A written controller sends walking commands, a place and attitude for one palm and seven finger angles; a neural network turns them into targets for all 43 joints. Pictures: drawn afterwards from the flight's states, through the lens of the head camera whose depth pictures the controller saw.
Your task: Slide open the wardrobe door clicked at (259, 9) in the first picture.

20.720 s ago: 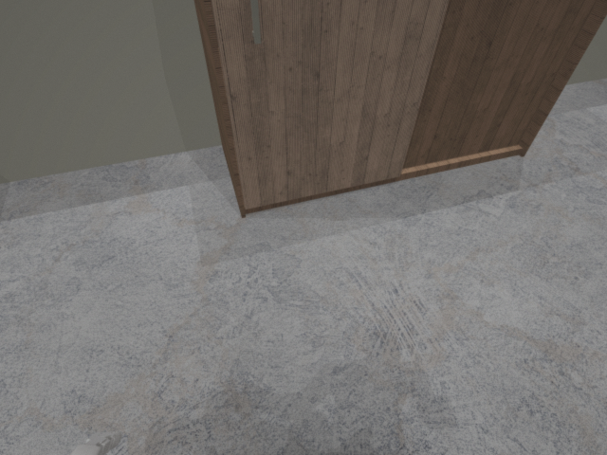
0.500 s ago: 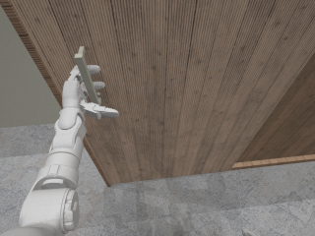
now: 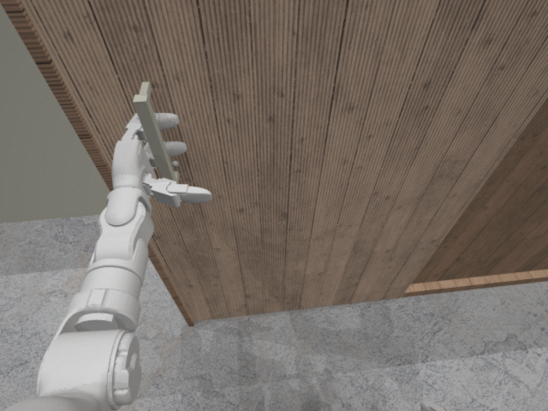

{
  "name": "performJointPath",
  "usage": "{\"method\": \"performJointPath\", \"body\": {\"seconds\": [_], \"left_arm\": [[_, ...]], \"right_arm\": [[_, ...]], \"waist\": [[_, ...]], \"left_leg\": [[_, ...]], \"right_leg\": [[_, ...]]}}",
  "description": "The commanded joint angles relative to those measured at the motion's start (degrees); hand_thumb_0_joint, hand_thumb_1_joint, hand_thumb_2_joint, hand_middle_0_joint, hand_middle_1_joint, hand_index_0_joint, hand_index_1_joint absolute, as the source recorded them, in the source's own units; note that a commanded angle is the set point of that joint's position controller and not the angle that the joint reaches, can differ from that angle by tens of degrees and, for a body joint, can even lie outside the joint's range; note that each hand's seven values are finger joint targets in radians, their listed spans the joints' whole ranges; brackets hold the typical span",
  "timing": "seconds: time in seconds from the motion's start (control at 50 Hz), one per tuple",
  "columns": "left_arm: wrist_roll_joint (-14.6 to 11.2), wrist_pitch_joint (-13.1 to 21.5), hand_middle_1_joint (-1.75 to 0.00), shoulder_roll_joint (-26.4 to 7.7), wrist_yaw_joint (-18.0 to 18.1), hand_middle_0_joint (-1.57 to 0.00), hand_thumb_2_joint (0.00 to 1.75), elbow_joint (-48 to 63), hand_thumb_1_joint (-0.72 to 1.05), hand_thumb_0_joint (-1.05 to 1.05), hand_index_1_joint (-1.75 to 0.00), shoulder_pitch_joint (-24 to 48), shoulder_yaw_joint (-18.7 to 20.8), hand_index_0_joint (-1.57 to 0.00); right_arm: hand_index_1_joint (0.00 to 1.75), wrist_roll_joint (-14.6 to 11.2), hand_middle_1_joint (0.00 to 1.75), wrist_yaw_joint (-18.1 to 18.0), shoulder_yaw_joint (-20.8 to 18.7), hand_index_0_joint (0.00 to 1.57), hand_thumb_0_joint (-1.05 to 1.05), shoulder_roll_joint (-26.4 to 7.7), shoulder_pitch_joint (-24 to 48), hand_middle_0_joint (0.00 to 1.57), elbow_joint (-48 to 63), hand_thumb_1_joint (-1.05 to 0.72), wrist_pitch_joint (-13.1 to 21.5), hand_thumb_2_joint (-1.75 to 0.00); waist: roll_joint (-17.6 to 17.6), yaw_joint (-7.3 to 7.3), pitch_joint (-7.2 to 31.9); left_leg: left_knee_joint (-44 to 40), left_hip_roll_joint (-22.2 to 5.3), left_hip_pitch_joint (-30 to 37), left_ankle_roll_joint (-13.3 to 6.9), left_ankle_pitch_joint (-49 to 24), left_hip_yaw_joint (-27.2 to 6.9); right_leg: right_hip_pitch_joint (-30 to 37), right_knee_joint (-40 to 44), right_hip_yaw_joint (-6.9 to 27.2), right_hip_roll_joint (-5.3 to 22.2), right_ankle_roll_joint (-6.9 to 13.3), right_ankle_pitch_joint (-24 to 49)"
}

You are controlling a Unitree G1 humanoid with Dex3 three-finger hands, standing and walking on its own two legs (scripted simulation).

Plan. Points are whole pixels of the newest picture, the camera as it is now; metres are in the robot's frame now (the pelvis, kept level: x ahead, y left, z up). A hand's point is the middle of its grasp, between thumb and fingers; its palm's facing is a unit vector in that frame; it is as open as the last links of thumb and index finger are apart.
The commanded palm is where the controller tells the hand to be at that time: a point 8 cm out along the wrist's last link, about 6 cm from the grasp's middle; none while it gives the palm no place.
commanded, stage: grip the handle and tug to test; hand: left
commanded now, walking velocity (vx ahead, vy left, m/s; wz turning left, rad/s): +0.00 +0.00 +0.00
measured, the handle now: (161, 146) +0.48 +0.19 +0.12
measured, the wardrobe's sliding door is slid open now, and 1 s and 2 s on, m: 0.00 0.00 0.00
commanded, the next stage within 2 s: tug the door sideways, standing still in 1.30 s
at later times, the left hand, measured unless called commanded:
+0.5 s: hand (174, 163) +0.44 +0.16 +0.13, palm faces +0.13 -0.99 +0.01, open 6.6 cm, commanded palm +0.40 +0.21 +0.13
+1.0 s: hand (174, 164) +0.44 +0.16 +0.13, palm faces +0.13 -0.99 +0.01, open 5.2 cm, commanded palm +0.39 +0.21 +0.13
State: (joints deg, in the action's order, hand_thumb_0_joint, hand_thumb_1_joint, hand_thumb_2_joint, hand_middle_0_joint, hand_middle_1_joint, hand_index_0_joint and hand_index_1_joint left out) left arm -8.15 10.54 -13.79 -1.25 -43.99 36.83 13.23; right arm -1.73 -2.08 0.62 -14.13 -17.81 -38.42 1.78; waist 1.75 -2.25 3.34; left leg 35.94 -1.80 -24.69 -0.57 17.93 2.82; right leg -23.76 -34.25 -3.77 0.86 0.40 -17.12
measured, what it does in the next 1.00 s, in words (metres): stands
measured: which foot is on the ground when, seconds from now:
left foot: down 0.00-1.00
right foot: down 0.00-1.00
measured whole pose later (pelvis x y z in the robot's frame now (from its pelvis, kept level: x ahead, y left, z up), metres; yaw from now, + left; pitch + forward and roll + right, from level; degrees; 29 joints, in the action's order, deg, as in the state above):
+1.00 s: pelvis +0.00 +0.00 +0.00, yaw +0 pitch +7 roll -1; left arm -8.3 9.1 -13.8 -0.8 -42.3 35.8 13.1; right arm -1.6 -2.0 0.6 -14.0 -17.6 -38.2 1.3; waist 1.8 -1.9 3.4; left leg 35.5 -1.9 -24.2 -0.4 18.1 2.6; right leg -23.3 -33.9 -3.8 0.7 0.5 -17.4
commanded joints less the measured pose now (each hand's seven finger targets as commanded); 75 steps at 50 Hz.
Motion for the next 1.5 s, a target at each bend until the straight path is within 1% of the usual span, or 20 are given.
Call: {"method": "performJointPath", "body": {"seconds": [0.0, 0.08, 0.2, 0.26, 0.32, 0.36, 0.46, 0.56, 0.6, 0.68, 0.76, 0.84, 1.0, 1.08, 1.2, 1.24, 1.28, 1.38, 1.42, 1.48], "left_arm": [[0.3, 2.7, -1.25, -8.7, 0.7, -0.33, 0.44, 12.3, -0.17, 0.0, -1.25, 25.5, 0.1, -0.33], [0.3, 2.9, -1.27, -9.8, 1.0, -0.35, 0.52, 12.5, 0.01, 0.0, -1.27, 26.3, 1.1, -0.35], [0.2, 3.3, -1.31, -8.5, 0.7, -0.38, 0.64, 12.6, 0.29, 0.0, -1.31, 27.5, -0.2, -0.38], [0.3, 3.3, -1.33, -10.5, 0.6, -0.4, 0.7, 12.2, 0.43, 0.0, -1.33, 25.0, 1.7, -0.4], [0.1, 3.4, -1.35, -8.4, 0.5, -0.42, 0.76, 13.3, 0.57, 0.0, -1.35, 27.4, -0.1, -0.42], [0.2, 3.3, -1.37, -10.8, 0.5, -0.43, 0.8, 11.6, 0.67, 0.0, -1.37, 25.7, 1.7, -0.43], [-0.2, 3.5, -1.4, -9.6, 0.1, -0.45, 0.9, 13.0, 0.9, 0.0, -1.4, 24.7, 0.9, -0.45], [-0.2, 3.4, -1.4, -11.7, -0.1, -0.45, 0.9, 12.9, 0.9, 0.0, -1.4, 24.7, 2.5, -0.45], [-0.4, 3.4, -1.4, -10.2, -0.3, -0.45, 0.9, 14.8, 0.9, 0.0, -1.4, 25.0, 1.4, -0.45], [-0.3, 3.2, -1.4, -9.0, 0.1, -0.45, 0.9, 15.5, 0.9, 0.0, -1.4, 24.2, 0.4, -0.45], [0.0, 2.6, -1.4, -10.6, 0.3, -0.45, 0.9, 13.5, 0.9, 0.0, -1.4, 24.3, 1.4, -0.45], [-0.1, 2.6, -1.4, -8.8, 0.0, -0.45, 0.9, 14.1, 0.9, 0.0, -1.4, 26.4, 0.0, -0.45], [-0.7, 2.4, -1.4, -8.8, -0.3, -0.45, 0.9, 17.6, 0.9, 0.0, -1.4, 18.3, 1.3, -0.45], [-1.2, 1.3, -1.4, -6.7, -0.8, -0.45, 0.9, 19.9, 0.9, 0.0, -1.4, 13.5, -0.2, -0.45], [-1.6, -1.0, -1.4, -6.9, -0.4, -0.45, 0.9, 28.2, 0.9, 0.0, -1.4, 5.7, 0.8, -0.45], [-1.7, -2.2, -1.4, -4.2, -0.5, -0.45, 0.9, 30.4, 0.9, 0.0, -1.4, 3.8, -1.2, -0.45], [-1.8, -3.1, -1.4, -4.7, -0.2, -0.45, 0.9, 33.1, 0.9, 0.0, -1.4, 0.6, -0.7, -0.45], [-1.3, -5.6, -1.4, -3.1, 0.7, -0.45, 0.9, 38.8, 0.9, 0.0, -1.4, -0.4, -2.4, -0.45], [-0.9, -6.6, -1.4, -6.9, 1.2, -0.45, 0.9, 36.1, 0.9, 0.0, -1.4, 5.2, 0.3, -0.45], [-0.7, -7.5, -1.4, -2.1, 1.7, -0.45, 0.9, 34.1, 0.9, 0.0, -1.4, 12.7, -4.0, -0.45]], "right_arm": [[0.3, -0.2, 0.3, -0.4, -2.5, 0.2, 0.0, -7.5, -0.2, 0.2, 6.4, -0.9, 1.9, -0.9], [0.3, 0.0, 0.3, -0.4, -2.6, 0.2, 0.0, -7.7, -0.8, 0.2, 6.1, -0.9, 1.9, -0.9], [0.3, 0.0, 0.3, -0.4, -2.4, 0.2, 0.0, -7.4, -0.3, 0.2, 6.1, -0.9, 1.9, -0.9], [0.3, 0.0, 0.3, -0.4, -2.6, 0.2, 0.0, -7.8, -0.8, 0.2, 6.1, -0.9, 1.9, -0.9], [0.3, 0.0, 0.3, -0.3, -2.7, 0.2, 0.0, -7.5, -0.5, 0.2, 6.1, -0.9, 2.0, -0.9], [0.3, 0.0, 0.3, -0.4, -2.6, 0.2, 0.0, -7.9, -1.0, 0.2, 5.9, -0.9, 1.8, -0.9], [0.3, 0.0, 0.3, -0.4, -2.7, 0.2, 0.0, -7.7, -0.7, 0.2, 6.4, -0.9, 1.8, -0.9], [0.3, 0.0, 0.3, -0.6, -2.7, 0.2, 0.0, -7.9, -0.8, 0.2, 6.2, -0.9, 1.5, -0.9], [0.3, -0.1, 0.3, -0.5, -2.7, 0.2, 0.0, -7.5, -0.1, 0.2, 6.7, -0.9, 1.6, -0.9], [0.3, -0.2, 0.3, -0.3, -2.7, 0.2, 0.0, -7.4, -0.1, 0.2, 6.7, -0.9, 1.8, -0.9], [0.3, 0.0, 0.3, -0.6, -2.7, 0.2, 0.0, -7.8, -0.5, 0.2, 6.3, -0.9, 1.5, -0.9], [0.3, -0.1, 0.3, -0.6, -2.7, 0.2, 0.0, -7.5, -0.4, 0.2, 6.1, -0.9, 1.6, -0.9], [0.3, -0.1, 0.3, -0.1, -2.9, 0.2, 0.0, -7.4, 0.4, 0.2, 7.4, -0.9, 1.8, -0.9], [0.3, -0.3, 0.3, 0.2, -2.7, 0.2, 0.0, -7.2, 1.4, 0.2, 8.6, -0.9, 1.7, -0.9], [0.3, -0.5, 0.3, 0.4, -3.0, 0.2, 0.0, -6.8, 2.2, 0.2, 9.9, -0.9, 1.6, -0.9], [0.3, -0.5, 0.3, 0.5, -3.1, 0.2, 0.0, -6.6, 2.3, 0.2, 10.2, -0.9, 1.7, -0.9], [0.3, -0.6, 0.3, 0.6, -3.3, 0.2, 0.0, -6.7, 2.7, 0.2, 10.6, -0.9, 1.6, -0.9], [0.3, -0.3, 0.3, 0.5, -3.3, 0.2, 0.0, -6.3, 3.3, 0.2, 10.7, -0.9, 1.5, -0.9], [0.3, -0.1, 0.3, -0.2, -3.1, 0.2, 0.0, -6.8, 2.7, 0.2, 9.4, -0.9, 0.8, -0.9], [0.3, 0.0, 0.3, -0.7, -3.0, 0.2, 0.0, -6.2, 2.5, 0.2, 8.2, -0.9, 0.6, -0.9]], "waist": [[-1.3, -0.75, 17.6], [-2.8, -0.87, 18.2], [-1.0, -1.15, 17.6], [-1.7, -0.28, 19.0], [-1.0, -1.15, 18.9], [-2.1, -0.59, 18.0], [-1.6, -0.4, 18.7], [-2.9, -0.46, 18.7], [-0.4, -0.35, 19.5], [0.4, -0.36, 18.6], [-2.7, -0.76, 17.7], [-1.1, -1.0, 18.1], [-1.3, 0.99, 20.8], [-1.5, 1.37, 18.8], [0.4, 2.99, 20.5], [-1.0, 2.61, 19.6], [-1.4, 3.34, 20.2], [0.4, 3.0, 20.1], [-1.6, 1.67, 18.5], [-0.2, -0.39, 17.4]], "left_leg": [[-3.6, 1.3, 9.3, -0.9, -15.0, -2.6], [-3.5, 1.3, 9.4, -1.0, -15.1, -2.8], [-3.5, 1.4, 9.5, -0.9, -14.4, -2.6], [-3.2, 1.3, 9.5, -0.9, -15.7, -2.8], [-3.0, 1.4, 10.2, -1.0, -15.4, -2.6], [-3.3, 1.3, 8.9, -1.0, -15.2, -2.8], [-3.1, 1.4, 9.1, -1.0, -15.8, -2.4], [-3.1, 1.5, 8.8, -1.2, -15.8, -2.4], [-3.2, 1.5, 9.9, -1.1, -16.5, -2.1], [-3.2, 1.3, 10.3, -1.0, -17.4, -2.4], [-3.3, 1.4, 9.0, -1.2, -15.9, -2.3], [-3.3, 1.4, 10.1, -1.0, -16.4, -2.5], [-3.0, 1.5, 10.8, -1.1, -19.4, -1.8], [-3.5, 1.2, 10.3, -1.1, -20.5, -1.6], [-3.4, 0.7, 12.8, -0.8, -27.9, -0.9], [-3.6, 0.4, 13.5, -0.7, -29.6, -1.0], [-3.7, 0.2, 14.3, -0.6, -32.5, -1.0], [-3.7, -0.2, 17.1, -0.2, -36.8, -1.2], [-3.8, 0.0, 16.2, -0.3, -35.3, -1.2], [-3.2, 0.1, 17.5, -0.3, -34.4, -1.8]], "right_leg": [[6.4, 3.1, 1.1, -2.4, 0.9, 17.6], [6.8, 3.3, 1.1, -2.4, 0.9, 17.7], [6.2, 3.3, 1.3, -2.4, 0.9, 17.4], [7.5, 3.0, 1.1, -2.5, 1.1, 18.1], [6.4, 3.1, 1.3, -2.5, 0.9, 18.3], [7.2, 3.2, 1.2, -2.4, 1.0, 17.9], [7.7, 3.0, 1.2, -2.5, 0.9, 18.9], [8.6, 3.3, 1.5, -2.4, 0.9, 19.6], [8.2, 3.1, 1.5, -2.4, 0.9, 20.1], [7.7, 3.0, 1.3, -2.5, 1.0, 20.2], [8.0, 3.4, 1.4, -2.4, 0.8, 19.5], [7.0, 3.3, 1.3, -2.4, 0.9, 19.6], [10.1, 2.8, 1.3, -2.4, 1.0, 22.9], [10.7, 2.8, 1.0, -2.4, 1.0, 23.8], [13.2, 2.5, 1.1, -2.4, 1.0, 29.0], [13.1, 2.7, 0.7, -2.5, 0.9, 30.0], [14.3, 2.6, 0.8, -2.4, 0.9, 31.5], [14.0, 3.0, 0.6, -2.3, 0.8, 33.1], [13.8, 3.5, 0.9, -2.3, 0.7, 34.1], [10.7, 3.9, 0.6, -2.3, 0.6, 32.2]]}}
